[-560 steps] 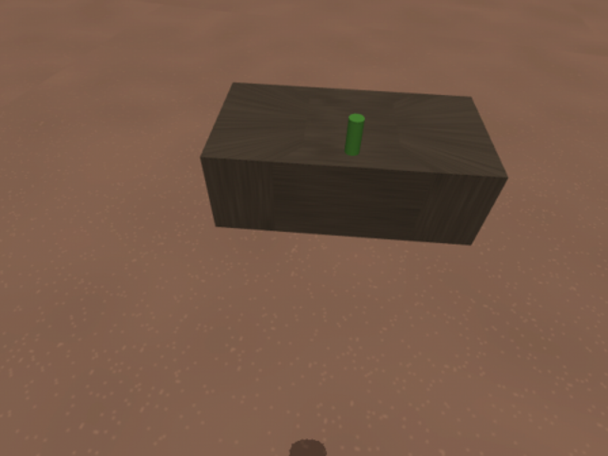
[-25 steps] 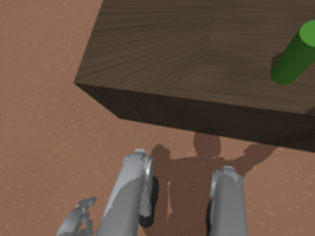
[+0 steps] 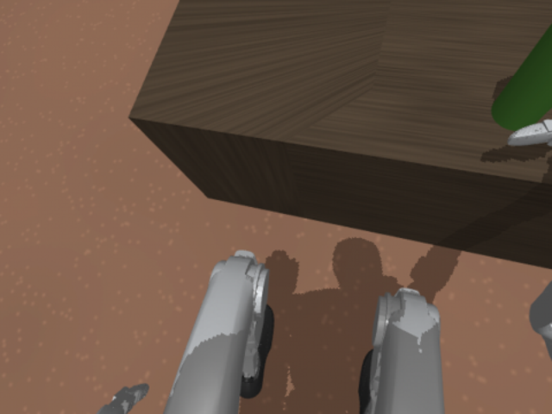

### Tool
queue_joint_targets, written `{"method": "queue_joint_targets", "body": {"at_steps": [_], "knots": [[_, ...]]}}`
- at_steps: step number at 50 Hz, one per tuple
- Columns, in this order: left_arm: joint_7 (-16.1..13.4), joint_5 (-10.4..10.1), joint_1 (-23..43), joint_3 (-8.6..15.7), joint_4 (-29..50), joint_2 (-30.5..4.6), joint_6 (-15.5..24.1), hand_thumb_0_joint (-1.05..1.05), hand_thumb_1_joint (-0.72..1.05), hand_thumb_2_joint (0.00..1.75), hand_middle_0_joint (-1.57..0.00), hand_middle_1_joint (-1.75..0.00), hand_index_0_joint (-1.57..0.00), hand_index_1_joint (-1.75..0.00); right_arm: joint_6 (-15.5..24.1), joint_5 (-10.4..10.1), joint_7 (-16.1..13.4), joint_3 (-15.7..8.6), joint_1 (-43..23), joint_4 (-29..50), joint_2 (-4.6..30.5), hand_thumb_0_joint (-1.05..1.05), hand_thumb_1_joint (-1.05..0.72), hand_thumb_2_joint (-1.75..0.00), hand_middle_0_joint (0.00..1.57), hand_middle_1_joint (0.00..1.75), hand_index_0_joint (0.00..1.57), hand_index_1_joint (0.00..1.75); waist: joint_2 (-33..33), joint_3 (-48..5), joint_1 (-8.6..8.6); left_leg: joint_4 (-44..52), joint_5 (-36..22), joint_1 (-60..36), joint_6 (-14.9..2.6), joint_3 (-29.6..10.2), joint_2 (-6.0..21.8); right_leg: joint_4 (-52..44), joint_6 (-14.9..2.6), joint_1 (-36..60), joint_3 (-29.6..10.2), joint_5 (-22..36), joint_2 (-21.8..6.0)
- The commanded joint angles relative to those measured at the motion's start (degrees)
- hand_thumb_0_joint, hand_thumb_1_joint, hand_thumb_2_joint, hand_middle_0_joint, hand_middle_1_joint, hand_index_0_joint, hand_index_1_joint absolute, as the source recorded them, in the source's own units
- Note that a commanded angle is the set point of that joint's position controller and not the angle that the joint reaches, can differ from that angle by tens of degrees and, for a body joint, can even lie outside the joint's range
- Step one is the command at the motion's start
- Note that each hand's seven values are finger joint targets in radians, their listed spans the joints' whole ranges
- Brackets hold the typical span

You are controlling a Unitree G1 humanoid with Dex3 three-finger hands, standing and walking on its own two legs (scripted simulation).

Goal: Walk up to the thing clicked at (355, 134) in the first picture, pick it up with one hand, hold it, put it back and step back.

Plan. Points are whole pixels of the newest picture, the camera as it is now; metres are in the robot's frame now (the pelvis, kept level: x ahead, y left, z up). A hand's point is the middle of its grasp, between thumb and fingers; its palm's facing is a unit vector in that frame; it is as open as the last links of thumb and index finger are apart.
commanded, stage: close in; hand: right
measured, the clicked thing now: (546, 75) +0.57 -0.23 +0.04
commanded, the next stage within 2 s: rest palm in 0.12 s
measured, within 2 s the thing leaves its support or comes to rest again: leaves its support in 1.48 s
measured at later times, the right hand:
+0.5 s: hand (538, 88) +0.55 -0.23 +0.03, palm faces +0.16 +0.99 -0.01, open 16.9 cm
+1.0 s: hand (533, 86) +0.56 -0.22 +0.03, palm faces +0.16 +0.99 -0.03, open 9.4 cm
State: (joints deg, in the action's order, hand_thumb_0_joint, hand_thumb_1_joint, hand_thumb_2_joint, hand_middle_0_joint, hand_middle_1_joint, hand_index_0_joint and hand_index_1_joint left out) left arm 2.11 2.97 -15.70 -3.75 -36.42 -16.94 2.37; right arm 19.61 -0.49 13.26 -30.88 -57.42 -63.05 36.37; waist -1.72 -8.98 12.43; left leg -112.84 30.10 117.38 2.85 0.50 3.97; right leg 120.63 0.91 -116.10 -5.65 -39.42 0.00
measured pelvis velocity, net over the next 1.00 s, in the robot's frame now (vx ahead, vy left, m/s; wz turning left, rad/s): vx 0.01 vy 0.00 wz -0.03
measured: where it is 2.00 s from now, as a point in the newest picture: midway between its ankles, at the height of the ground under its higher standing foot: (309, 391)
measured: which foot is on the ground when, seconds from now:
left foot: down 0.00-1.00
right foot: down 0.00-1.00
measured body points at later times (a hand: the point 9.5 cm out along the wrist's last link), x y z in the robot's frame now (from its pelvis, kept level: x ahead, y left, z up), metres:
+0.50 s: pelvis +0.01 +0.00 +0.01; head +0.23 -0.03 +0.40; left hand +0.09 +0.28 -0.11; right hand +0.54 -0.28 +0.04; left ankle +0.13 +0.15 -0.39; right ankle +0.08 -0.12 -0.39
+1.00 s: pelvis +0.01 +0.00 +0.00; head +0.23 -0.03 +0.40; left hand +0.08 +0.28 -0.11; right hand +0.54 -0.27 +0.03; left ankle +0.13 +0.15 -0.39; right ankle +0.08 -0.12 -0.39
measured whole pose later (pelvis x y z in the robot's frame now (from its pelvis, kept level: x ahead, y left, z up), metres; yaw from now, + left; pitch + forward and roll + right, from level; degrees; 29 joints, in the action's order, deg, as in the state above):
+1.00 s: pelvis +0.01 +0.00 +0.00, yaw -2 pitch +36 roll +4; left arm 2.9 3.1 -13.5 -2.0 -35.5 -17.4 -0.8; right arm 23.1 -1.1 8.3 -26.6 -58.0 -61.5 30.2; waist -1.6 -7.8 10.9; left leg -113.4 32.2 117.0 2.9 -0.5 5.0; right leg 119.6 1.2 -115.1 -4.7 -40.4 1.0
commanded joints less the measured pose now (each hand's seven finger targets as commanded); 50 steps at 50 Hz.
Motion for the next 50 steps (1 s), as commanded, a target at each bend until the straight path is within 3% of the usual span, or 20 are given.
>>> {"method": "queue_joint_targets", "body": {"at_steps": [1,5,8,10,11,14,21,24,25,26,29,32,36,38,39,40,41,44,47,50], "knots": [[-1.0,0.1,-9.4,5.3,2.2,-12.9,0.5,0.0,0.89,0.9,-0.2,-0.3,-0.2,-0.3,4.6,-1.3,-0.8,0.5,-20.1,9.9,11.8,0.0,0.51,-0.05,0.05,0.05,0.04,0.05,-9.3,-30.4,0.09,10.0,-1.1,-22.3,-4.22,3.3,-1.6,-18.8,-2.36,19.0,2.1,3.3,0.2],[-0.8,0.1,-9.4,5.6,2.9,-12.9,0.3,0.0,0.9,0.89,-0.2,-0.3,-0.2,-0.3,6.1,-1.9,-1.1,-0.2,-21.2,12.9,12.1,0.0,0.49,-0.05,0.05,0.04,0.04,0.04,-9.4,-34.9,-0.71,10.7,-2.8,-26.5,-4.13,2.8,-1.4,-18.7,-2.49,20.3,3.4,5.6,0.6],[-0.8,0.2,-9.1,6.0,2.7,-12.9,0.0,0.0,0.9,0.89,-0.2,-0.31,-0.2,-0.3,6.5,-1.9,-1.2,1.9,-22.3,13.8,9.1,0.0,0.48,-0.05,0.05,0.04,0.04,0.04,-12.0,-36.5,-0.43,9.5,-6.4,-25.4,-4.44,3.0,-1.1,-18.6,-1.75,25.1,3.0,10.6,0.4],[-0.7,0.2,-9.6,6.2,2.5,-13.1,-0.1,0.0,0.9,0.9,-0.2,-0.3,-0.2,-0.3,6.8,-1.7,-2.0,1.2,-22.5,13.4,9.4,0.0,0.49,-0.06,0.05,0.05,0.03,0.05,-11.2,-36.3,-0.28,9.8,-5.7,-25.5,-4.34,3.0,-1.0,-18.7,-1.8,24.4,2.8,9.5,0.4],[-0.7,0.3,-9.1,6.3,2.7,-13.0,-0.2,0.0,0.9,0.9,-0.2,-0.3,-0.2,-0.3,7.3,-1.7,-2.4,0.6,-24.0,16.4,11.3,0.0,0.5,-0.06,0.05,0.05,0.03,0.05,-12.0,-38.0,-1.26,10.2,-5.1,-27.1,-4.36,2.6,-0.9,-18.7,-1.91,24.0,3.4,8.6,0.5],[-0.7,0.3,-8.6,6.4,2.6,-13.0,-0.5,0.0,0.84,0.94,-0.2,-0.29,-0.18,-0.31,7.4,-1.8,-2.6,2.1,-22.0,14.6,8.0,0.0,0.43,-0.11,0.05,0.06,0.03,0.06,-11.1,-37.9,-0.42,9.6,-6.1,-26.4,-4.31,2.8,-0.8,-18.7,-1.77,24.9,3.2,9.9,0.6],[-0.7,0.3,-8.3,6.6,2.7,-12.3,-1.3,0.0,0.84,0.94,-0.2,-0.29,-0.18,-0.31,7.4,-1.9,-3.3,1.6,-21.2,14.9,7.6,0.0,0.43,-0.11,0.09,0.08,0.08,0.08,-8.4,-38.9,-0.79,10.8,-7.0,-30.2,-4.08,2.2,-0.7,-17.8,-2.15,23.0,4.2,10.7,0.7],[-0.6,0.3,-8.0,6.6,2.6,-12.4,-1.5,0.0,0.88,0.91,-0.2,-0.3,-0.2,-0.31,7.8,-1.6,-3.4,1.6,-22.1,15.9,8.7,0.0,0.37,-0.13,0.33,0.21,0.32,0.21,-9.2,-38.2,-0.8,10.3,-6.2,-28.5,-4.19,2.3,-0.7,-18.1,-2.02,23.0,4.0,10.1,0.8],[-0.6,0.4,-8.0,6.6,2.3,-12.2,-1.7,0.0,0.89,0.91,-0.2,-0.3,-0.2,-0.31,8.1,-1.6,-3.4,1.8,-24.0,16.2,8.4,0.0,0.36,-0.15,0.36,0.23,0.34,0.23,-9.5,-38.0,-0.6,10.5,-5.7,-28.3,-4.19,2.1,-0.7,-18.1,-2.15,22.6,3.9,9.5,0.9],[-0.5,0.3,-7.7,6.4,2.8,-12.1,-1.7,0.0,0.89,0.91,-0.2,-0.3,-0.2,-0.3,7.6,-1.7,-3.3,2.2,-20.4,11.4,6.5,0.0,0.37,-0.15,0.39,0.24,0.37,0.24,-6.8,-36.7,-0.07,10.8,-5.7,-28.8,-4.06,2.2,-0.7,-17.9,-2.33,21.9,4.0,9.4,0.8],[-0.6,0.5,-7.7,6.2,2.8,-11.9,-1.9,0.0,0.89,0.91,-0.2,-0.3,-0.2,-0.3,8.3,-1.8,-3.2,1.5,-22.6,14.1,8.5,0.0,0.34,-0.18,0.48,0.31,0.46,0.31,-7.4,-38.1,-0.57,10.5,-6.5,-29.9,-3.99,1.7,-0.7,-16.9,-2.41,21.0,4.5,9.8,0.8],[-0.4,0.5,-7.5,6.1,2.7,-12.1,-1.9,0.0,0.89,0.91,-0.2,-0.3,-0.2,-0.31,8.2,-1.6,-3.1,2.8,-22.6,11.3,6.5,0.0,0.32,-0.21,0.59,0.37,0.57,0.37,-8.5,-36.0,0.08,9.5,-5.9,-26.1,-4.26,2.5,-0.8,-17.6,-1.99,22.3,3.6,10.0,0.7],[-0.3,0.7,-7.7,6.0,3.3,-12.3,-2.3,0.0,0.89,0.9,-0.2,-0.3,-0.2,-0.3,8.5,-1.2,-3.7,2.6,-24.8,12.9,8.0,0.0,0.26,-0.29,0.72,0.48,0.7,0.49,-9.5,-38.8,-0.65,9.8,-4.7,-28.0,-4.27,2.1,-0.7,-18.0,-1.99,22.8,4.0,8.2,0.8],[-0.2,0.6,-7.7,6.0,3.2,-12.2,-2.2,0.0,0.89,0.91,-0.2,-0.3,-0.2,-0.31,7.8,-1.4,-3.6,4.1,-22.4,9.3,4.5,0.0,0.21,-0.33,0.8,0.54,0.78,0.54,-8.2,-36.6,0.45,9.7,-4.6,-26.7,-4.17,2.5,-0.7,-17.6,-2.07,21.8,3.8,7.9,0.9],[-0.3,0.5,-7.7,6.3,3.3,-12.4,-2.2,0.0,0.89,0.9,-0.2,-0.3,-0.2,-0.3,8.1,-1.5,-3.6,4.2,-24.1,13.1,5.0,0.0,0.21,-0.35,0.83,0.57,0.81,0.57,-9.1,-38.0,0.06,9.6,-4.3,-26.5,-4.26,2.5,-0.7,-18.0,-2.01,22.3,3.6,7.6,0.9],[-0.3,0.5,-8.1,6.3,3.3,-12.6,-2.2,0.0,0.89,0.91,-0.2,-0.3,-0.2,-0.3,8.3,-1.2,-3.9,3.0,-24.6,15.3,7.4,0.0,0.18,-0.38,0.89,0.61,0.87,0.61,-10.6,-39.8,-1.15,9.5,-5.1,-27.4,-4.32,2.2,-0.6,-18.1,-1.82,23.8,3.8,8.7,0.9],[-0.3,0.5,-8.4,6.2,3.2,-12.6,-2.5,0.0,0.9,0.9,-0.2,-0.3,-0.2,-0.3,8.1,-0.8,-4.1,3.1,-24.3,15.0,7.9,0.0,0.15,-0.4,0.93,0.65,0.91,0.65,-10.8,-40.7,-0.91,9.6,-5.3,-27.7,-4.31,2.4,-0.7,-18.1,-1.77,24.8,3.9,9.3,0.9],[-0.3,0.4,-8.7,6.4,2.4,-12.2,-2.5,0.0,0.9,0.9,-0.2,-0.3,-0.2,-0.3,7.2,-1.4,-4.2,4.7,-23.1,11.1,4.2,0.0,0.05,-0.5,1.0,0.73,0.98,0.73,-8.1,-36.9,0.48,9.8,-5.3,-26.9,-4.18,2.5,-0.7,-17.3,-2.01,21.8,3.9,8.7,0.8],[-0.4,0.3,-8.4,6.2,2.7,-12.6,-2.5,0.0,0.89,0.9,-0.2,-0.3,-0.2,-0.3,7.7,-1.3,-4.5,3.6,-24.1,13.3,7.1,0.0,-0.07,-0.58,1.09,0.82,1.06,0.82,-8.7,-37.1,-0.31,9.9,-4.4,-27.1,-4.22,2.3,-0.6,-17.6,-2.09,21.4,4.0,7.8,1.0],[-0.3,0.3,-8.6,6.2,2.8,-12.3,-2.6,0.0,0.9,0.9,-0.2,-0.3,-0.2,-0.3,7.4,-1.4,-4.9,3.5,-23.2,12.8,5.9,0.0,-0.17,-0.67,1.15,0.9,1.13,0.9,-8.9,-38.3,-0.17,9.7,-5.7,-28.1,-4.24,2.6,-0.6,-18.0,-1.88,23.3,3.7,9.6,1.0]]}}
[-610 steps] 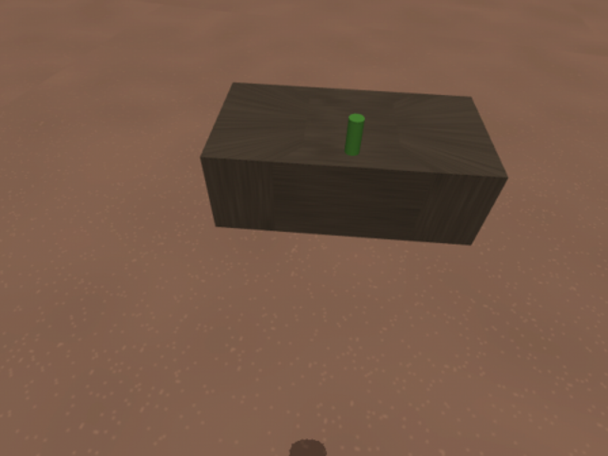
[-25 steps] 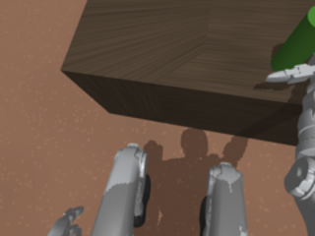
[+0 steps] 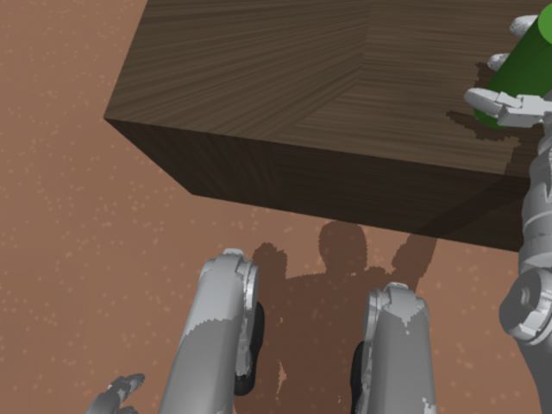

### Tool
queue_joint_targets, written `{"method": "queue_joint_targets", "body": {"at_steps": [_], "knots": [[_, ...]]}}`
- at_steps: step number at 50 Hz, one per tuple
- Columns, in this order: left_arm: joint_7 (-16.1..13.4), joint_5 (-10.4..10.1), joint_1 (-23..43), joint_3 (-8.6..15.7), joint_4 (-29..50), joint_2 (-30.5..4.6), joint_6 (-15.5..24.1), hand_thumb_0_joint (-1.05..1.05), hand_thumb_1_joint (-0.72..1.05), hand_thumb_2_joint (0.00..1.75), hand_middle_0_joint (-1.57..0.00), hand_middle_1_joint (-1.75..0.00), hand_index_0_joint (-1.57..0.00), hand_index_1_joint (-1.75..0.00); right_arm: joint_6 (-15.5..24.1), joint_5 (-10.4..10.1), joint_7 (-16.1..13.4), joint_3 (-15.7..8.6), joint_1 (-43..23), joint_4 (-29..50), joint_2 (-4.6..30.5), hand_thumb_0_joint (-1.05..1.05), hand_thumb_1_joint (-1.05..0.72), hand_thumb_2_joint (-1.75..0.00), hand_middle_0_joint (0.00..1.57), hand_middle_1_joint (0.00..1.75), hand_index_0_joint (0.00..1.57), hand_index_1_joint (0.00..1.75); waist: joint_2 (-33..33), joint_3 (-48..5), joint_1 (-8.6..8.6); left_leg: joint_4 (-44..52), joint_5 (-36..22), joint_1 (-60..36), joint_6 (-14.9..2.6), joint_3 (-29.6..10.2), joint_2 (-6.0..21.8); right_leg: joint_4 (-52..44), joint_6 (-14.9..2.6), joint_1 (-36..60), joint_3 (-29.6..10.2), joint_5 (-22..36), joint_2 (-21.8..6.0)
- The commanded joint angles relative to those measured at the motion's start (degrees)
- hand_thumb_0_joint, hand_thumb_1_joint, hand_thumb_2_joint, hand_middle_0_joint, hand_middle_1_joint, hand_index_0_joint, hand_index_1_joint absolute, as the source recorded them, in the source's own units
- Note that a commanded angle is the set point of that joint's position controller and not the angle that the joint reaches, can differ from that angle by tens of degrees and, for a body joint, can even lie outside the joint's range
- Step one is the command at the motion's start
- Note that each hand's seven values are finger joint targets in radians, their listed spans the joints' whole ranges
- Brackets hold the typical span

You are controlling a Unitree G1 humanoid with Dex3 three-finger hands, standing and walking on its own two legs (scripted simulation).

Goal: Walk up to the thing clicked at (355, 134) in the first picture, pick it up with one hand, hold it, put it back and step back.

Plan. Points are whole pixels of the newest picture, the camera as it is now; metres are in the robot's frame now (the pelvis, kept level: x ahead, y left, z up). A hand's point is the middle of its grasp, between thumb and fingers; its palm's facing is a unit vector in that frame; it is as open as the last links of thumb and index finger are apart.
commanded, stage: close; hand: right
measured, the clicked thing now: (527, 74) +0.56 -0.21 +0.03
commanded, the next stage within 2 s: settle in 0.12 s
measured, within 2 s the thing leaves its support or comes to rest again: leaves its support in 0.48 s
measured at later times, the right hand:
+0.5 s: hand (521, 81) +0.55 -0.20 +0.04, palm faces +0.13 +0.99 -0.03, open 8.2 cm
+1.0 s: hand out of the picture +0.56 -0.19 +0.11, palm faces +0.14 +0.99 -0.02, open 8.2 cm
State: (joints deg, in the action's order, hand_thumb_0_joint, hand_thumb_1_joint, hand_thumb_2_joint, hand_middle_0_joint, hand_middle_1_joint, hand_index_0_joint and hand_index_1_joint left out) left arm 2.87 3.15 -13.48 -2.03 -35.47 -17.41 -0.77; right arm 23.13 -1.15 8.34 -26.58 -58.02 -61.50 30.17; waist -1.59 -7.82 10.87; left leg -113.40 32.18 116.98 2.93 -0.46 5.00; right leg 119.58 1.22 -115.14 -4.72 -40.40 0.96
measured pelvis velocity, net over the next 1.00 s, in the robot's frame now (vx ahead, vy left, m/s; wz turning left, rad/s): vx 0.02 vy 0.00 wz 0.01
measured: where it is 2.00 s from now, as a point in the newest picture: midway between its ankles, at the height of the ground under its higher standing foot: (302, 385)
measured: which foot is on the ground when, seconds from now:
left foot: down 0.00-1.00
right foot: down 0.00-1.00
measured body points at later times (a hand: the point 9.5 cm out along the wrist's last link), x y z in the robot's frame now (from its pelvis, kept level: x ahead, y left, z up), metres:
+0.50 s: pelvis +0.00 +0.00 +0.02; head +0.22 -0.03 +0.41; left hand +0.07 +0.27 -0.10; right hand +0.53 -0.25 +0.04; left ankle +0.12 +0.15 -0.40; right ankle +0.07 -0.12 -0.40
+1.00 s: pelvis +0.02 +0.00 +0.08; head +0.22 -0.03 +0.48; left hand +0.07 +0.28 -0.03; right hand +0.55 -0.24 +0.11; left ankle +0.12 +0.15 -0.40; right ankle +0.07 -0.12 -0.40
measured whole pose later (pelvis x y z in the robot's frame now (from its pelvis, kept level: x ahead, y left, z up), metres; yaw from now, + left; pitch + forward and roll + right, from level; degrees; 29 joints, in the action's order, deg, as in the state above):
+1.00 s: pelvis +0.02 +0.00 +0.08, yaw +0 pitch +35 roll +3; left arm 1.2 2.3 -14.6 -1.2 -35.3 -15.9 -0.4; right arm 20.4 -1.8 5.1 -24.6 -54.8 -58.3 27.3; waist -1.3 -8.8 10.5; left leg -98.8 31.1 102.2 2.6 0.6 4.2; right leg 104.6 1.1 -100.2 -4.0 -39.1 -0.7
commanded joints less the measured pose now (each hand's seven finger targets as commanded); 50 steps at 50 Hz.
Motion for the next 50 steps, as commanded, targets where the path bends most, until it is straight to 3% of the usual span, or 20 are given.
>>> {"method": "queue_joint_targets", "body": {"at_steps": [1,4,7,9,11,12,14,15,16,20,21,23,25,27,31,32,34,36,45,50], "knots": [[-1.1,0.1,-10.5,4.5,2.0,-11.6,0.6,0.0,0.89,0.9,-0.2,-0.3,-0.2,-0.3,3.5,-1.0,0.2,-0.2,-20.1,9.0,10.2,0.0,-0.2,-0.71,1.17,0.93,1.15,0.93,-7.1,-38.2,1.58,10.5,-7.6,-27.5,-4.24,3.5,-1.7,-16.5,-2.41,20.8,2.9,10.2,-0.1],[-1.0,0.1,-11.0,4.5,2.0,-11.8,0.3,0.0,0.9,0.89,-0.2,-0.3,-0.2,-0.3,4.1,-0.6,0.0,-1.0,-21.3,11.7,12.3,0.0,-0.28,-0.85,1.22,1.05,1.2,1.05,-8.5,-38.6,1.06,9.9,-8.5,-27.2,-4.41,3.5,-1.7,-16.7,-2.24,21.1,2.8,11.3,-0.1],[-1.0,0.1,-10.5,4.6,2.3,-11.6,0.4,0.0,0.91,0.89,-0.2,-0.3,-0.2,-0.3,3.8,-0.5,0.2,1.0,-20.2,9.6,9.2,0.0,-0.38,-0.98,1.29,1.16,1.28,1.16,-7.7,-36.9,1.96,10.6,-7.4,-26.8,-4.31,3.4,-1.7,-16.5,-2.44,20.2,3.0,9.8,0.0],[-1.0,0.1,-10.7,4.6,2.0,-11.8,0.3,0.0,0.91,0.88,-0.2,-0.3,-0.2,-0.3,3.9,-0.2,-0.3,0.3,-20.3,10.2,10.6,0.0,-0.43,-1.06,1.33,1.23,1.32,1.23,-7.7,-37.2,1.18,10.5,-6.7,-26.6,-4.32,3.4,-1.7,-16.9,-2.38,20.4,3.0,9.1,-0.1],[-0.9,0.2,-10.6,4.8,2.1,-11.9,0.4,0.0,0.92,0.88,-0.2,-0.3,-0.2,-0.3,4.0,-0.3,-0.4,1.4,-21.1,11.7,8.9,0.0,-0.46,-1.13,1.36,1.3,1.36,1.3,-9.2,-37.0,1.42,10.1,-6.1,-24.8,-4.44,3.6,-1.7,-17.7,-2.13,21.3,2.4,8.2,-0.1],[-0.9,0.2,-10.9,4.9,2.2,-11.9,0.2,0.0,0.9,0.9,-0.22,-0.31,-0.22,-0.31,4.2,-0.3,-0.7,0.6,-21.9,14.5,10.8,0.0,-0.47,-1.21,1.33,1.38,1.35,1.38,-10.4,-39.6,0.61,10.1,-6.5,-25.6,-4.56,3.5,-1.7,-17.9,-1.98,23.1,2.2,8.8,-0.1],[-1.0,0.0,-10.7,4.9,2.4,-12.3,0.1,0.0,0.9,0.9,-0.22,-0.31,-0.22,-0.31,3.8,-0.3,-0.7,0.6,-21.3,12.9,10.4,0.0,-0.46,-1.34,1.34,1.43,1.37,1.43,-10.0,-38.4,0.94,9.6,-7.3,-24.9,-4.58,3.9,-1.6,-18.8,-1.7,24.4,1.2,9.7,-0.2],[-1.0,0.2,-10.9,5.1,2.2,-11.9,0.0,0.0,0.9,0.89,-0.22,-0.31,-0.22,-0.31,4.2,-0.3,-0.9,-0.1,-25.1,19.4,12.9,0.0,-0.48,-1.39,1.35,1.47,1.37,1.47,-12.7,-42.0,-0.04,10.0,-8.3,-26.8,-4.69,3.4,-1.6,-18.8,-1.69,25.6,1.9,10.9,-0.2],[-1.0,-0.1,-10.4,4.7,2.6,-11.8,0.0,0.0,0.89,0.9,-0.22,-0.31,-0.22,-0.31,3.4,-0.1,-0.9,0.5,-22.0,14.0,11.2,0.0,-0.5,-1.41,1.35,1.49,1.38,1.49,-10.2,-40.3,0.89,10.8,-7.7,-26.8,-4.52,3.7,-1.7,-18.9,-1.92,25.7,1.9,10.4,-0.1],[-1.6,-0.4,-10.3,5.1,2.8,-11.6,0.0,0.0,0.91,0.89,-0.21,-0.31,-0.21,-0.3,3.2,-0.9,-1.5,-0.3,-23.9,18.8,12.4,0.0,-0.4,-1.4,1.39,1.51,1.43,1.51,-9.8,-42.8,0.21,12.2,-7.2,-29.8,-4.55,3.4,-1.7,-20.3,-1.98,26.7,2.0,9.5,-0.2],[-1.7,-0.4,-10.4,5.1,2.7,-11.5,0.0,0.0,0.9,0.89,-0.21,-0.31,-0.21,-0.3,3.5,-1.2,-1.7,-0.2,-27.3,23.9,13.1,0.0,-0.36,-1.37,1.39,1.49,1.42,1.49,-11.8,-44.9,-0.07,12.5,-8.3,-30.5,-4.58,3.1,-1.6,-20.3,-1.9,28.6,2.3,10.8,-0.1],[-1.9,-0.5,-10.8,5.1,2.3,-10.8,0.4,0.0,0.89,0.9,-0.21,-0.3,-0.21,-0.3,2.5,-1.3,-2.2,0.6,-26.4,21.9,11.4,0.0,-0.32,-1.32,1.38,1.46,1.42,1.46,-10.5,-45.6,0.6,14.1,-8.9,-32.9,-4.52,3.1,-1.8,-20.8,-2.09,29.6,2.8,11.4,-0.1],[-2.5,-0.7,-10.5,5.2,1.3,-10.9,0.6,0.0,0.9,0.9,-0.21,-0.31,-0.21,-0.31,2.1,-1.7,-2.7,0.4,-26.2,22.4,11.9,0.0,-0.34,-1.33,1.37,1.46,1.41,1.46,-9.8,-43.1,0.76,15.4,-8.8,-33.0,-4.39,2.8,-1.8,-21.1,-2.27,29.1,3.1,11.1,-0.2],[-2.7,-0.7,-10.4,5.3,1.6,-10.4,0.8,0.0,0.89,0.9,-0.21,-0.3,-0.2,-0.3,2.1,-1.4,-3.0,0.9,-27.2,24.6,12.1,0.0,-0.35,-1.34,1.38,1.47,1.42,1.47,-9.8,-45.0,0.43,16.8,-8.5,-34.4,-4.48,2.7,-1.9,-22.6,-2.24,30.4,3.1,10.9,-0.3],[-3.0,-1.0,-10.5,5.5,0.1,-10.3,1.1,0.0,0.9,0.9,-0.21,-0.3,-0.21,-0.31,0.9,-1.5,-3.3,1.4,-22.9,16.9,9.7,0.0,-0.34,-1.34,1.38,1.47,1.42,1.47,-8.8,-37.2,1.04,18.7,-6.8,-32.3,-4.57,3.1,-2.0,-25.3,-2.16,30.1,2.0,8.9,-0.6],[-3.1,-0.9,-9.8,5.2,1.7,-10.1,1.3,0.0,0.9,0.9,-0.21,-0.3,-0.21,-0.31,1.5,-1.4,-3.3,1.6,-25.5,20.4,10.3,0.0,-0.34,-1.34,1.38,1.47,1.42,1.47,-8.6,-39.1,1.1,19.0,-7.6,-33.3,-4.53,3.0,-2.0,-25.4,-2.23,30.9,2.0,9.8,-0.6],[-3.0,-1.0,-9.7,5.1,1.8,-10.2,1.2,0.0,0.9,0.9,-0.21,-0.3,-0.21,-0.3,1.3,-1.5,-3.3,0.6,-23.0,18.1,11.6,0.0,-0.31,-1.33,1.38,1.47,1.42,1.47,-8.7,-39.8,-0.12,19.6,-8.3,-35.2,-4.61,2.8,-2.1,-26.1,-2.23,31.9,2.3,10.8,-0.6],[-2.9,-0.9,-10.2,5.2,1.8,-9.8,1.2,0.0,0.9,0.89,-0.21,-0.3,-0.21,-0.3,0.9,-1.7,-2.8,1.5,-20.7,15.7,8.9,0.0,-0.31,-1.34,1.37,1.47,1.41,1.47,-7.7,-38.7,0.89,20.2,-9.8,-36.1,-4.58,3.0,-2.2,-26.0,-2.29,32.0,2.4,12.8,-0.7],[-2.6,-0.8,-10.9,5.0,2.6,-9.3,1.1,0.0,0.9,0.89,-0.21,-0.3,-0.21,-0.3,2.2,-1.6,-3.0,0.4,-23.1,18.1,11.8,0.0,-0.31,-1.32,1.35,1.45,1.39,1.45,-8.8,-40.1,-0.43,23.9,-10.7,-41.4,-4.67,2.2,-2.5,-29.5,-2.22,34.8,2.6,13.7,-1.1],[-2.8,-0.5,-11.5,5.0,2.0,-9.4,1.2,0.0,0.89,0.9,-0.21,-0.3,-0.2,-0.3,2.9,-1.6,-3.2,0.5,-24.0,18.7,11.8,0.0,-0.31,-1.31,1.32,1.42,1.36,1.43,-10.3,-40.3,0.29,24.3,-13.3,-41.6,-4.75,2.4,-2.6,-29.9,-1.92,38.4,2.3,17.1,-1.3]]}}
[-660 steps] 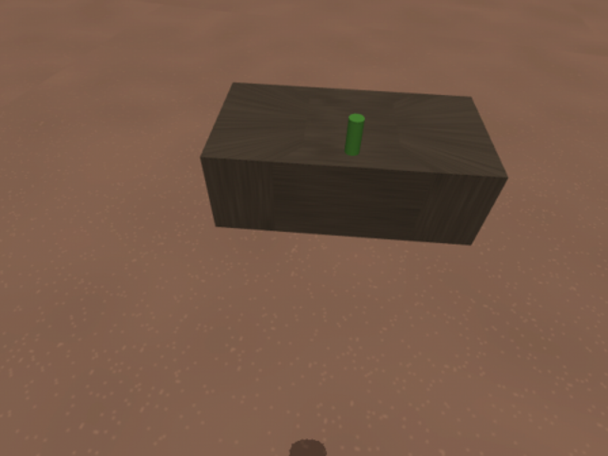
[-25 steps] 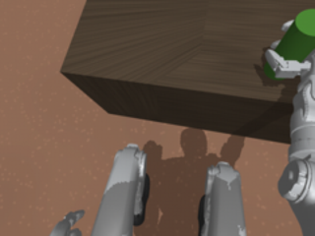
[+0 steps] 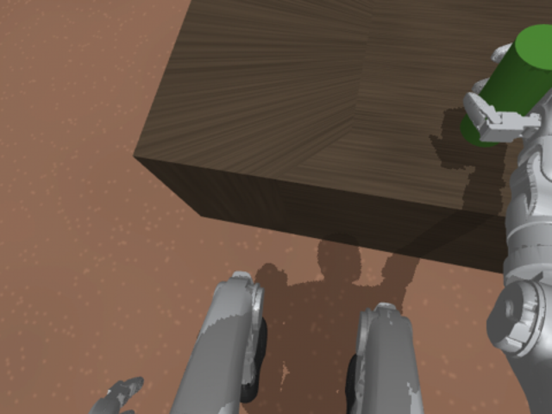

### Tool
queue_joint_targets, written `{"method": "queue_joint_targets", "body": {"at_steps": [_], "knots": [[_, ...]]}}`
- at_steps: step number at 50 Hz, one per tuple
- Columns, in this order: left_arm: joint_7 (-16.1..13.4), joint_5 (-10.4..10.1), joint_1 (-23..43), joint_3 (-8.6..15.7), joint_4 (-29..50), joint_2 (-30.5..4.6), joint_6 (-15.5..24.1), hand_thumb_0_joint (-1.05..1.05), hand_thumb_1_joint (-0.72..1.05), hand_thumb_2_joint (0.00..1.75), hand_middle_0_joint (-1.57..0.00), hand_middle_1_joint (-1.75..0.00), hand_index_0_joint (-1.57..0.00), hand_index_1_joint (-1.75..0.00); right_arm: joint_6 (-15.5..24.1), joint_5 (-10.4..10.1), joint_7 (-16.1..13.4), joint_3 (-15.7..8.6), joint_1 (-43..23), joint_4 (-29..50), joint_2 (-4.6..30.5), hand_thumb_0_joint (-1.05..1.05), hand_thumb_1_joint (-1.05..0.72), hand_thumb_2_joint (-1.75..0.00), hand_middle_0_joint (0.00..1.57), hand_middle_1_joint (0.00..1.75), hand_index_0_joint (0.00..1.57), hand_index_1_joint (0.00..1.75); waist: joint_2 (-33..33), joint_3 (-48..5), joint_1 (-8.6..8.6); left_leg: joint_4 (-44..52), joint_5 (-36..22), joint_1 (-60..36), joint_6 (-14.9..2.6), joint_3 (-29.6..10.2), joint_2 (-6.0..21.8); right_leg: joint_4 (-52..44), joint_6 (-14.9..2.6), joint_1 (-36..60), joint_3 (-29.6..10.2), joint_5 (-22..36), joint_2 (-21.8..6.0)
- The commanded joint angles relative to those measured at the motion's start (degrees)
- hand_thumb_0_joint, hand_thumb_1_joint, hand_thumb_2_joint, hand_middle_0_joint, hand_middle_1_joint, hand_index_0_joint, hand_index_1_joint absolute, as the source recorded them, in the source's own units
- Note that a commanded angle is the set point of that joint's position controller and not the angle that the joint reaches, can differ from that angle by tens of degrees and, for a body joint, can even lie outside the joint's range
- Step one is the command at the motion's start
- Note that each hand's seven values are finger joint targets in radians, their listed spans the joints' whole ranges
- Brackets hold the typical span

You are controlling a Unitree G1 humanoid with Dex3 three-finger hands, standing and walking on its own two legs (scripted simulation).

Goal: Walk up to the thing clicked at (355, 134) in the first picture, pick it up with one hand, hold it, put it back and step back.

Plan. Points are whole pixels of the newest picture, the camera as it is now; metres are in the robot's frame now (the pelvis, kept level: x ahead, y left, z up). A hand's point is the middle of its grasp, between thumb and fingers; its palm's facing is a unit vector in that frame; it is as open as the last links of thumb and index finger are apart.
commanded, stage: settle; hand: right
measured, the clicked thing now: (509, 94) +0.55 -0.20 +0.03
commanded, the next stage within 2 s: lift in 0.36 s
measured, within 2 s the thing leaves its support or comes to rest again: neither
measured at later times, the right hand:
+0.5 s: hand (514, 78) +0.55 -0.20 +0.06, palm faces +0.15 +0.99 -0.02, open 8.2 cm
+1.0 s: hand (549, 72) +0.50 -0.19 +0.12, palm faces +0.17 +0.98 -0.02, open 8.2 cm
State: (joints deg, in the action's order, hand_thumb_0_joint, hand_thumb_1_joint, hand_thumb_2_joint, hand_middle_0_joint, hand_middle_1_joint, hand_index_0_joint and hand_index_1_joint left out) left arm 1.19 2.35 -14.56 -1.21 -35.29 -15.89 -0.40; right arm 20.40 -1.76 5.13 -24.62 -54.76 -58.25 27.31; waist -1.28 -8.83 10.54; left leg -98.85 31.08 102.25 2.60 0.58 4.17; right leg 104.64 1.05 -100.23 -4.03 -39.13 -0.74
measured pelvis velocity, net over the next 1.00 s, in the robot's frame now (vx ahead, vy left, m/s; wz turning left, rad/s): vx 0.02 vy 0.00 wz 0.00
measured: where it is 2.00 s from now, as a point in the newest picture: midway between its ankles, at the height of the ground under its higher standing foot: (301, 394)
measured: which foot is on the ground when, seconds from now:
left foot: down 0.00-1.00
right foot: down 0.00-1.00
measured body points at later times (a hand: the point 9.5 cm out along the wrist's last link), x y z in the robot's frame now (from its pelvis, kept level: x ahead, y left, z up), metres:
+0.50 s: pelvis +0.01 +0.00 +0.03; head +0.21 -0.02 +0.43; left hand +0.06 +0.28 -0.09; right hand +0.54 -0.25 +0.06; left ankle +0.10 +0.15 -0.48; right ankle +0.05 -0.12 -0.48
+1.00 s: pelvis +0.02 +0.00 +0.09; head +0.18 -0.02 +0.51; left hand +0.10 +0.27 -0.03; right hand +0.49 -0.24 +0.12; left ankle +0.10 +0.15 -0.48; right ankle +0.05 -0.13 -0.48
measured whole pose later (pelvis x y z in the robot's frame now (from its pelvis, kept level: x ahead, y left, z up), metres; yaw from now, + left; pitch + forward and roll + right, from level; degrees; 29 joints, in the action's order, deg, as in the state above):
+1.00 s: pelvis +0.02 +0.00 +0.09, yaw +0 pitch +28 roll +3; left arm 0.1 1.2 -14.7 0.1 -37.3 -13.6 0.6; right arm 20.1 -4.5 2.3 -21.3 -39.1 -46.6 19.3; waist -1.2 -8.7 7.3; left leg -81.3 28.6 80.1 2.2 1.8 3.2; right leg 86.7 1.3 -78.2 -3.5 -36.2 -2.2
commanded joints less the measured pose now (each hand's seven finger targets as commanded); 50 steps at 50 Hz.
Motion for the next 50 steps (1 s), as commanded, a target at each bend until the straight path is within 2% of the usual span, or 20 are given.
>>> {"method": "queue_joint_targets", "body": {"at_steps": [1,4,5,6,9,12,14,22,24,25,26,28,31,32,34,39,41,42,45,50], "knots": [[-1.1,0.2,-10.2,4.1,1.8,-10.7,0.7,0.0,0.9,0.89,-0.2,-0.3,-0.2,-0.3,5.7,-1.1,0.0,-1.4,-26.8,15.1,13.9,0.0,-0.33,-1.3,1.31,1.41,1.35,1.41,-10.2,-38.7,0.8,10.1,-12.4,-27.4,-4.38,1.6,-1.8,-15.6,-1.79,23.3,1.4,15.9,0.3],[-1.1,0.2,-10.5,4.3,1.8,-11.0,0.7,0.0,0.9,0.89,-0.2,-0.3,-0.2,-0.3,5.6,-0.9,-0.1,-2.1,-25.6,14.9,15.0,0.0,-0.34,-1.32,1.31,1.43,1.35,1.43,-10.9,-38.9,-0.02,10.9,-11.7,-27.3,-4.55,1.6,-2.0,-16.9,-1.56,25.2,1.3,15.9,0.1],[-1.1,0.2,-10.0,4.1,1.8,-10.8,0.7,0.0,0.9,0.89,-0.2,-0.3,-0.2,-0.3,5.6,-1.1,0.1,-0.8,-25.6,14.4,12.8,0.0,-0.35,-1.32,1.32,1.43,1.36,1.44,-10.8,-38.2,0.58,10.9,-11.8,-26.6,-4.49,1.9,-1.9,-17.1,-1.49,26.1,0.9,16.1,0.0],[-1.2,0.2,-10.7,4.4,1.7,-11.0,0.7,0.0,0.91,0.89,-0.2,-0.3,-0.2,-0.3,5.7,-1.2,0.0,-1.8,-25.8,15.1,14.0,0.0,-0.35,-1.31,1.32,1.42,1.35,1.42,-10.7,-39.6,0.57,11.0,-12.4,-27.2,-4.52,1.9,-2.0,-17.2,-1.46,26.6,0.8,17.0,0.0],[-1.3,0.3,-10.7,4.3,1.3,-10.8,0.8,0.0,0.9,0.89,-0.2,-0.3,-0.2,-0.3,5.9,-1.2,0.3,-1.6,-26.7,16.0,14.6,0.0,-0.39,-1.37,1.33,1.47,1.37,1.47,-11.6,-39.6,0.55,12.2,-12.9,-28.9,-4.48,1.6,-2.0,-17.3,-1.65,27.1,1.4,17.0,0.1],[-1.3,0.1,-10.7,4.2,1.3,-10.4,1.0,0.0,0.9,0.89,-0.2,-0.3,-0.2,-0.3,5.6,-1.7,0.2,-2.8,-24.4,13.6,14.3,0.0,-0.37,-1.37,1.32,1.47,1.36,1.47,-7.2,-38.9,0.62,13.4,-13.4,-32.6,-4.16,1.3,-2.2,-17.3,-2.13,23.4,1.9,15.8,0.2],[-1.3,0.2,-10.5,4.1,1.3,-10.5,1.0,0.0,0.9,0.89,-0.2,-0.3,-0.2,-0.3,5.9,-1.5,0.1,-2.5,-24.3,13.8,14.7,0.0,-0.39,-1.38,1.33,1.47,1.36,1.47,-9.4,-37.6,-0.01,13.6,-12.9,-31.0,-4.31,1.3,-2.1,-18.3,-1.82,25.2,1.9,16.3,0.1],[-1.2,0.4,-10.4,4.1,1.2,-10.2,1.0,0.0,0.91,0.88,-0.2,-0.3,-0.2,-0.3,6.9,-1.4,0.6,-2.2,-25.1,14.1,14.7,0.0,-0.45,-1.4,1.32,1.48,1.35,1.48,-9.3,-38.4,0.36,14.8,-13.2,-32.4,-4.3,1.3,-2.3,-19.2,-1.9,26.7,1.8,16.5,0.0],[-1.2,0.4,-10.6,4.1,1.1,-10.2,1.1,0.0,0.92,0.88,-0.21,-0.31,-0.22,-0.3,6.8,-1.5,0.8,-2.1,-23.3,12.1,14.1,0.0,-0.37,-1.36,1.34,1.46,1.37,1.46,-8.6,-37.3,0.7,15.4,-13.4,-33.0,-4.21,1.4,-2.3,-19.3,-1.94,26.7,1.8,16.4,-0.1],[-1.2,0.4,-10.2,4.3,1.4,-9.9,1.1,0.0,0.91,0.88,-0.21,-0.31,-0.22,-0.3,6.8,-1.7,0.7,-1.5,-23.4,13.1,12.8,0.0,-0.36,-1.34,1.33,1.44,1.35,1.44,-8.3,-37.5,0.52,16.0,-13.0,-34.2,-4.15,1.3,-2.4,-19.8,-2.08,26.4,1.9,15.4,0.0],[-1.3,0.2,-10.2,4.3,1.4,-10.0,1.3,0.0,0.92,0.88,-0.21,-0.31,-0.22,-0.3,7.0,-1.8,0.4,-2.4,-25.5,15.4,14.1,0.0,-0.37,-1.34,1.33,1.45,1.36,1.45,-8.4,-38.6,0.18,16.4,-11.7,-34.2,-4.07,1.3,-2.3,-20.4,-2.09,26.8,1.8,14.3,0.1],[-1.3,0.3,-9.9,4.2,1.5,-10.0,1.3,0.0,0.92,0.88,-0.21,-0.31,-0.22,-0.3,6.8,-1.9,-0.1,-2.2,-23.1,14.4,13.5,0.0,-0.39,-1.35,1.35,1.46,1.37,1.46,-9.4,-37.5,-0.29,16.5,-12.3,-33.6,-4.27,1.6,-2.4,-21.2,-1.82,28.3,1.6,15.5,0.0],[-1.2,0.3,-10.1,4.5,1.5,-10.0,1.1,0.0,0.91,0.88,-0.21,-0.31,-0.22,-0.3,7.1,-1.7,-0.5,-1.9,-23.4,19.3,13.5,0.0,-0.39,-1.34,1.34,1.44,1.36,1.44,-11.3,-40.8,-1.2,16.9,-14.2,-35.3,-4.48,1.7,-2.5,-22.4,-1.44,32.5,1.3,18.5,-0.1],[-1.2,0.2,-10.4,4.6,1.6,-9.9,1.1,0.0,0.92,0.88,-0.2,-0.31,-0.21,-0.3,6.7,-1.7,-0.6,-1.5,-20.5,16.2,12.0,0.0,-0.37,-1.33,1.33,1.44,1.36,1.44,-9.4,-40.2,-0.64,17.3,-14.8,-36.2,-4.4,1.8,-2.5,-22.2,-1.59,32.4,1.4,18.9,-0.2],[-1.3,0.0,-10.2,4.7,1.5,-9.9,1.0,0.0,0.92,0.88,-0.2,-0.31,-0.21,-0.3,6.9,-2.1,-0.9,-1.9,-21.7,21.1,12.6,0.0,-0.39,-1.34,1.34,1.44,1.36,1.44,-10.4,-41.0,-1.21,17.8,-15.6,-37.3,-4.46,1.9,-2.5,-23.4,-1.33,34.2,1.1,20.2,-0.2],[-1.6,-0.3,-9.4,5.0,1.2,-9.5,1.4,0.0,0.91,0.88,-0.2,-0.3,-0.21,-0.29,5.9,-2.6,-1.4,-0.3,-15.8,20.7,9.2,0.0,-0.39,-1.34,1.34,1.45,1.37,1.45,-9.4,-37.6,-1.46,20.4,-15.2,-37.7,-4.44,2.1,-2.7,-25.8,-1.3,37.5,0.8,20.6,-0.5],[-1.9,-0.6,-8.8,5.3,1.7,-9.3,1.7,0.0,0.91,0.88,-0.2,-0.3,-0.21,-0.29,6.0,-3.0,-1.6,0.3,-15.9,25.3,8.7,0.0,-0.38,-1.36,1.36,1.47,1.39,1.47,-8.4,-38.6,-1.89,22.4,-15.0,-42.2,-4.18,1.8,-2.7,-27.2,-1.6,37.2,1.5,18.4,-0.2],[-1.9,-0.7,-8.7,5.1,1.1,-8.9,1.7,0.0,0.91,0.88,-0.2,-0.3,-0.21,-0.29,5.6,-3.1,-1.9,0.3,-12.7,22.6,7.9,0.0,-0.39,-1.37,1.37,1.48,1.39,1.48,-6.6,-37.0,-2.11,23.3,-14.3,-43.6,-4.04,1.8,-2.7,-27.8,-1.72,36.0,1.6,17.3,0.0],[-2.1,-0.9,-8.7,5.6,1.5,-8.6,2.1,0.0,0.91,0.88,-0.2,-0.3,-0.21,-0.3,5.1,-3.8,-2.4,0.9,-9.3,26.7,5.8,0.0,-0.38,-1.38,1.38,1.49,1.4,1.49,-5.4,-37.1,-2.59,25.2,-18.2,-47.4,-3.93,1.6,-2.9,-28.9,-1.86,38.4,2.2,21.1,-0.1],[-2.5,-1.2,-7.3,5.5,1.4,-8.0,2.5,0.0,0.89,0.89,-0.2,-0.3,-0.2,-0.3,4.7,-3.9,-3.4,2.8,-5.5,30.1,3.7,0.0,-0.39,-1.39,1.39,1.51,1.42,1.51,-6.2,-32.9,-3.88,28.9,-16.1,-48.1,-4.13,1.9,-3.1,-34.1,-1.35,43.9,1.4,20.0,-0.4]]}}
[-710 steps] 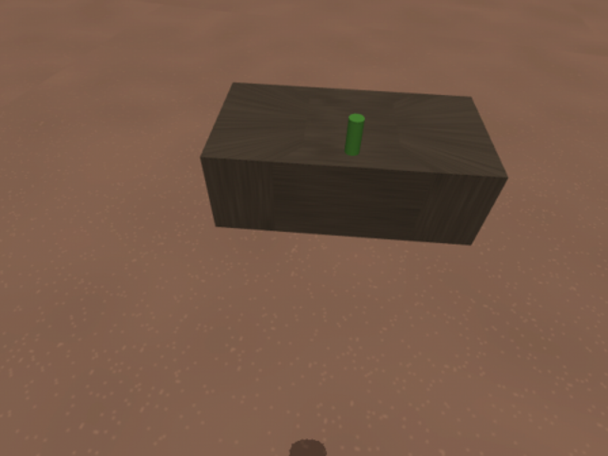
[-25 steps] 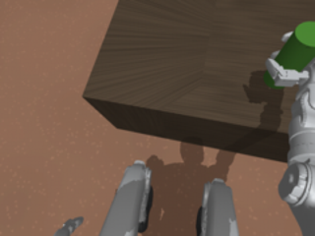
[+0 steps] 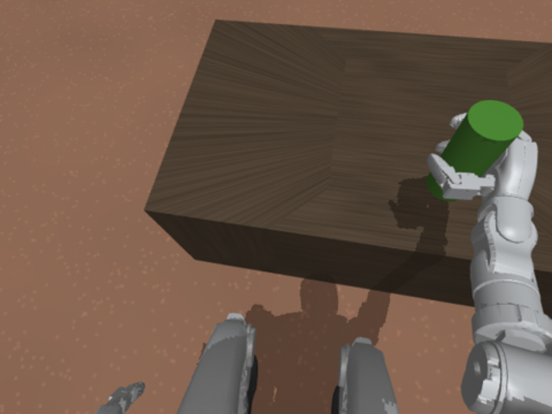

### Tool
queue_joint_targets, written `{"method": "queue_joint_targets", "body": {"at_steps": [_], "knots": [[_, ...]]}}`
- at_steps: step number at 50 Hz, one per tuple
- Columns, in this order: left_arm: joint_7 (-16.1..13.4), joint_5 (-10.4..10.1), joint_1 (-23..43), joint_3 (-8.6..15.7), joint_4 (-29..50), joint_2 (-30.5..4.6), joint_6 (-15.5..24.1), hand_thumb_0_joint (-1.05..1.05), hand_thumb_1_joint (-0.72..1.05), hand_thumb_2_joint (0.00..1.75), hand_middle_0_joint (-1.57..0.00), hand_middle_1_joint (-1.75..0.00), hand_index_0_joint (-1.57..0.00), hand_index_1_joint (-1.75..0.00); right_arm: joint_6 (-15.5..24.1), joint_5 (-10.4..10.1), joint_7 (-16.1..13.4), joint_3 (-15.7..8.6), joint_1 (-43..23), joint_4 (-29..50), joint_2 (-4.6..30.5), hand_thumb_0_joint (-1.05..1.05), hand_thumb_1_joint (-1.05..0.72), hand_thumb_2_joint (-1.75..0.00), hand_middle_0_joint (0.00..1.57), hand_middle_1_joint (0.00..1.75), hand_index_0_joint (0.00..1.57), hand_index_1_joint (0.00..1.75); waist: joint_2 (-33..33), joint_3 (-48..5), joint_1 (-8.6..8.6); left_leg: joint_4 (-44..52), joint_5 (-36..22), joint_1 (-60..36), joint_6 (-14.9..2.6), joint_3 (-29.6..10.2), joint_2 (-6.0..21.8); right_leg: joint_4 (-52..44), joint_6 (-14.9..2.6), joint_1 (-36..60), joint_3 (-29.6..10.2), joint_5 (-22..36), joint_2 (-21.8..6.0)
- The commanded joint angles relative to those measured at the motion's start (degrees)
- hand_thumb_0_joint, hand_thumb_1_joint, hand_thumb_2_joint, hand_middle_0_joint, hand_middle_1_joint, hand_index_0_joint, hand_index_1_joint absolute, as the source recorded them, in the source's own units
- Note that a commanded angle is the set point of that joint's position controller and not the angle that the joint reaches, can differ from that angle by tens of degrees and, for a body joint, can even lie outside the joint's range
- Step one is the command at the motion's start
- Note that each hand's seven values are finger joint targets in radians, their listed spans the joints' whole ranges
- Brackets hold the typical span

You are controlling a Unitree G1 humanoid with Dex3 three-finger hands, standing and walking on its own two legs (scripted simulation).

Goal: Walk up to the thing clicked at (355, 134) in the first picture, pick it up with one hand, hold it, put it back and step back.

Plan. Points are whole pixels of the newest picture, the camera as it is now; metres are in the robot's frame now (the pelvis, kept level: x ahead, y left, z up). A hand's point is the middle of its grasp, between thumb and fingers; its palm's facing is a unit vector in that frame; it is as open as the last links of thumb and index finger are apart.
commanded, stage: lift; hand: right
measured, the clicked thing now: (467, 156) +0.48 -0.20 +0.03
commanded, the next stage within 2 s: hold in 1.12 s
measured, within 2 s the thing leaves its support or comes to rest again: neither
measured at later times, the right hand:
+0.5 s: hand (490, 164) +0.41 -0.18 +0.12, palm faces +0.17 +0.98 +0.00, open 8.2 cm
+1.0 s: hand (505, 161) +0.39 -0.17 +0.16, palm faces +0.17 +0.99 +0.00, open 8.2 cm
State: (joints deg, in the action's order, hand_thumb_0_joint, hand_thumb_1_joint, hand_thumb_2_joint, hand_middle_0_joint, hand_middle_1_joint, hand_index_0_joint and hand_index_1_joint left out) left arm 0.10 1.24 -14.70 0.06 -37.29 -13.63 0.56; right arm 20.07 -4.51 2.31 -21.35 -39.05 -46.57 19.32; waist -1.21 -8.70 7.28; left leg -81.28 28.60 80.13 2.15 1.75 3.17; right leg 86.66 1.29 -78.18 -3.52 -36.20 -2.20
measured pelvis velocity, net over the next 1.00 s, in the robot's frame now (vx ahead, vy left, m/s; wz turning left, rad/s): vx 0.04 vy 0.01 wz -0.01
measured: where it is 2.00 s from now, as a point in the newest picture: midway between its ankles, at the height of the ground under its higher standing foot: outside the picture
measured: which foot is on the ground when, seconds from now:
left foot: down 0.00-1.00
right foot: down 0.00-1.00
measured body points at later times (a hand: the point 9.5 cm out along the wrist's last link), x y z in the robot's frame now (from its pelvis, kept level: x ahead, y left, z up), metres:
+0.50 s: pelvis +0.02 +0.00 +0.08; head +0.11 -0.01 +0.53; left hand +0.13 +0.26 -0.03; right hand +0.40 -0.23 +0.12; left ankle +0.08 +0.15 -0.57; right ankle +0.03 -0.13 -0.57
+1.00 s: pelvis +0.04 +0.01 +0.12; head +0.10 +0.00 +0.56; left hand +0.16 +0.25 +0.00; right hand +0.38 -0.22 +0.16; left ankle +0.08 +0.15 -0.57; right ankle +0.03 -0.13 -0.57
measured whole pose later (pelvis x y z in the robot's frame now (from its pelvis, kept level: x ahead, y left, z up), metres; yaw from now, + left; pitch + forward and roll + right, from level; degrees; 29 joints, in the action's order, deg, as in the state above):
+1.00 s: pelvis +0.04 +0.01 +0.12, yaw -1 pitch +11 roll +1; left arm -1.8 0.1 -14.0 0.5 -39.1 -12.2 3.3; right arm 21.3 -8.5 0.5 -10.5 -13.1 -29.4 10.4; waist -0.4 -3.8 2.0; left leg -51.7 21.6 41.1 1.7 1.9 2.5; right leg 54.9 1.7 -38.4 -1.4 -27.6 -2.9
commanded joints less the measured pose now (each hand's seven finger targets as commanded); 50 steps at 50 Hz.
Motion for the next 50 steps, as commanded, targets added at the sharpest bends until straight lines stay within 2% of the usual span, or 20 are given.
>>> {"method": "queue_joint_targets", "body": {"at_steps": [1,12,13,14,19,20,22,23,24,25,30,32,34,38,41,42,43,44,46,50], "knots": [[-1.4,-0.1,-7.2,4.4,3.4,-10.3,1.7,0.0,0.89,0.89,-0.2,-0.3,-0.2,-0.3,5.1,-1.4,-0.5,0.4,-20.2,19.6,10.2,0.0,-0.37,-1.39,1.39,1.51,1.42,1.51,-6.6,-32.6,-0.71,11.7,-13.9,-26.2,-3.78,1.0,-2.2,-17.4,-1.3,23.8,0.4,17.8,1.0],[-2.2,-0.5,-4.7,4.3,3.0,-8.8,3.7,0.0,0.87,0.91,-0.19,-0.29,-0.19,-0.3,4.1,-2.6,-1.9,4.3,-9.3,23.0,5.1,0.0,-0.31,-1.38,1.36,1.5,1.39,1.5,-3.1,-22.2,-2.05,22.5,-13.1,-36.7,-3.23,0.6,-2.5,-27.0,-1.74,29.4,1.9,15.4,1.2],[-2.2,-0.7,-4.4,4.3,3.3,-8.9,4.0,0.0,0.88,0.91,-0.19,-0.29,-0.19,-0.3,4.1,-2.8,-1.9,5.7,-7.8,22.1,2.7,0.0,-0.33,-1.37,1.35,1.48,1.39,1.48,-1.7,-21.1,-1.69,23.1,-12.9,-36.5,-3.21,1.0,-2.6,-28.0,-1.66,30.4,1.4,15.2,1.1],[-2.3,-0.6,-3.9,4.3,3.3,-8.8,4.2,0.0,0.88,0.91,-0.19,-0.29,-0.19,-0.3,4.1,-2.8,-1.8,5.5,-6.3,22.6,3.4,0.0,-0.32,-1.37,1.35,1.48,1.39,1.48,-2.2,-20.2,-2.5,23.7,-13.1,-37.6,-3.17,0.8,-2.5,-28.5,-1.58,30.7,1.8,15.3,1.2],[-2.3,-0.5,-3.1,4.4,3.7,-8.5,4.8,0.0,0.88,0.9,-0.19,-0.29,-0.19,-0.3,5.2,-3.3,-2.0,4.7,-4.6,27.1,4.0,0.0,-0.31,-1.37,1.36,1.49,1.39,1.49,-3.1,-20.3,-3.6,26.6,-15.5,-42.3,-2.93,0.4,-2.5,-31.0,-1.56,34.4,2.6,17.7,1.4],[-2.2,-0.6,-3.5,4.1,3.2,-8.2,4.9,0.0,0.88,0.9,-0.19,-0.29,-0.18,-0.3,5.1,-3.3,-2.0,6.1,-2.8,24.4,2.0,0.0,-0.35,-1.37,1.36,1.49,1.39,1.49,-0.6,-18.9,-2.62,27.3,-15.9,-42.5,-2.82,0.6,-2.6,-31.5,-1.68,34.9,2.5,18.0,1.3],[-2.2,-0.5,-2.7,4.0,3.3,-7.8,5.1,0.0,0.89,0.9,-0.19,-0.29,-0.19,-0.3,5.6,-3.6,-2.0,6.5,-2.6,26.3,1.3,0.0,-0.34,-1.35,1.35,1.47,1.38,1.47,-2.0,-18.4,-2.92,28.0,-15.9,-43.1,-2.82,0.6,-2.5,-32.6,-1.56,35.6,2.5,18.0,1.4],[-2.2,-0.6,-2.0,3.9,3.5,-7.8,5.2,0.0,0.89,0.9,-0.19,-0.29,-0.19,-0.3,5.8,-3.5,-2.2,5.5,-1.3,27.5,2.7,0.0,-0.34,-1.35,1.35,1.47,1.38,1.47,-1.9,-18.2,-4.08,28.6,-15.3,-44.3,-2.78,0.6,-2.5,-33.2,-1.52,36.1,2.7,17.4,1.4],[-2.4,-0.7,-2.1,4.0,3.7,-7.9,5.2,0.0,0.89,0.9,-0.19,-0.29,-0.19,-0.3,6.1,-3.5,-2.2,6.6,-2.3,28.0,2.0,0.0,-0.35,-1.36,1.36,1.48,1.39,1.48,-1.6,-17.9,-3.22,29.1,-15.0,-43.8,-2.73,0.7,-2.6,-33.8,-1.48,37.3,2.6,17.1,1.4],[-2.3,-0.6,-1.8,3.8,3.8,-7.8,5.1,0.0,0.89,0.9,-0.19,-0.29,-0.19,-0.29,6.3,-3.5,-2.2,5.5,-1.3,28.2,3.1,0.0,-0.34,-1.35,1.34,1.46,1.37,1.46,-2.6,-18.8,-4.26,29.4,-15.4,-45.4,-2.74,0.4,-2.5,-34.0,-1.38,37.8,2.9,17.6,1.4],[-2.6,-0.8,-1.6,3.8,3.7,-7.6,5.4,0.0,0.9,0.9,-0.19,-0.3,-0.19,-0.3,6.4,-4.0,-2.1,7.7,1.6,29.4,0.4,0.0,-0.33,-1.34,1.34,1.46,1.37,1.46,-1.2,-17.6,-3.46,31.4,-17.5,-47.3,-2.54,0.6,-2.7,-35.7,-1.37,40.7,3.0,19.6,1.4],[-2.6,-0.8,-1.3,3.9,3.5,-7.5,5.4,0.0,0.9,0.9,-0.19,-0.29,-0.19,-0.29,6.6,-4.1,-2.2,6.6,1.9,30.3,1.3,0.0,-0.32,-1.34,1.33,1.46,1.36,1.46,-1.3,-17.3,-4.19,32.1,-17.7,-48.1,-2.55,0.7,-2.7,-36.7,-1.22,41.5,2.9,20.0,1.4],[-2.7,-0.9,-1.2,3.9,3.5,-7.6,5.4,0.0,0.9,0.9,-0.19,-0.29,-0.19,-0.29,6.3,-4.3,-2.0,7.9,3.9,28.8,-0.3,0.0,-0.34,-1.34,1.34,1.46,1.37,1.46,-1.0,-16.0,-3.75,32.6,-17.7,-48.0,-2.58,1.1,-2.8,-37.5,-1.08,42.5,2.6,20.5,1.2],[-2.7,-0.9,-0.4,3.4,3.9,-6.9,5.3,0.0,0.9,0.89,-0.19,-0.3,-0.19,-0.29,6.6,-4.6,-1.9,7.7,4.1,31.3,0.2,0.0,-0.33,-1.33,1.33,1.45,1.36,1.45,-1.0,-14.5,-4.65,34.0,-18.0,-50.4,-2.49,0.9,-2.7,-38.8,-1.19,42.8,3.0,20.8,1.3],[-2.8,-1.0,-0.1,3.3,4.1,-6.4,5.2,0.0,0.9,0.89,-0.19,-0.3,-0.19,-0.29,6.6,-4.7,-1.5,8.2,7.6,31.1,-0.5,0.0,-0.33,-1.34,1.33,1.46,1.36,1.46,-0.3,-14.9,-5.02,34.6,-20.5,-53.0,-2.29,0.6,-2.6,-38.8,-1.36,43.3,3.5,23.0,1.5],[-2.9,-1.0,-1.1,3.8,3.7,-7.0,5.2,0.0,0.91,0.89,-0.19,-0.3,-0.19,-0.29,6.7,-4.7,-1.5,7.9,5.5,31.9,-0.4,0.0,-0.32,-1.33,1.33,1.45,1.36,1.45,0.5,-16.4,-4.12,34.3,-22.2,-52.5,-2.33,0.8,-2.7,-38.7,-1.26,45.2,3.2,25.2,1.3],[-2.8,-1.0,-0.7,3.4,3.8,-6.7,5.1,0.0,0.9,0.89,-0.19,-0.3,-0.19,-0.29,6.4,-4.6,-1.6,8.3,8.1,31.4,-0.8,0.0,-0.32,-1.34,1.33,1.46,1.37,1.46,-0.8,-15.8,-5.13,34.5,-22.9,-53.0,-2.44,0.6,-2.6,-38.9,-1.11,45.6,3.4,26.1,1.4],[-2.9,-0.9,-1.1,3.6,3.7,-6.9,4.9,0.0,0.91,0.89,-0.19,-0.3,-0.19,-0.29,6.4,-4.5,-1.7,8.0,6.4,31.9,-0.4,0.0,-0.33,-1.33,1.33,1.45,1.37,1.45,-0.5,-15.5,-4.53,34.7,-23.2,-52.6,-2.42,0.6,-2.6,-39.0,-1.13,46.0,3.4,26.6,1.4],[-2.8,-1.0,0.0,3.4,3.9,-6.5,4.8,0.0,0.91,0.88,-0.19,-0.3,-0.19,-0.29,6.4,-4.6,-1.7,8.7,7.4,31.5,-1.0,0.0,-0.35,-1.33,1.33,1.45,1.36,1.45,-0.9,-12.6,-4.91,35.4,-20.2,-51.9,-2.51,0.9,-2.8,-40.4,-1.02,45.0,3.2,23.8,1.2],[-3.0,-1.2,-0.1,3.5,4.3,-6.5,4.9,0.0,0.9,0.89,-0.19,-0.3,-0.19,-0.3,6.5,-4.9,-1.4,8.4,8.7,33.1,-0.8,0.0,-0.34,-1.34,1.33,1.45,1.36,1.45,0.5,-15.3,-5.25,36.4,-22.1,-55.4,-2.23,0.5,-2.5,-40.5,-1.32,46.4,3.6,24.9,1.5]]}}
